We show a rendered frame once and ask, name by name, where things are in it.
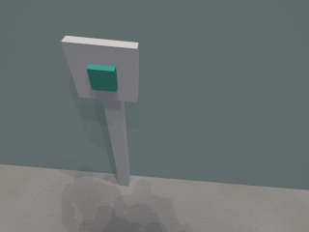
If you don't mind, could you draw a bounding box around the button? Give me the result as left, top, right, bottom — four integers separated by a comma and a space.
87, 64, 118, 92

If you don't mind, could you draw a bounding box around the panel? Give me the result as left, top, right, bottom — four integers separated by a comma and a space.
61, 36, 139, 187

